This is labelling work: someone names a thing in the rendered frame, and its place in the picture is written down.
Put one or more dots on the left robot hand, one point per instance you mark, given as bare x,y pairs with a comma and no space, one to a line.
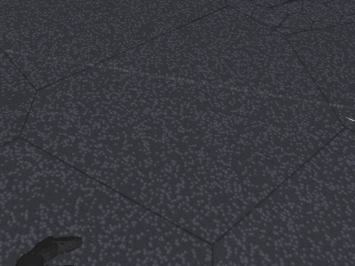
49,248

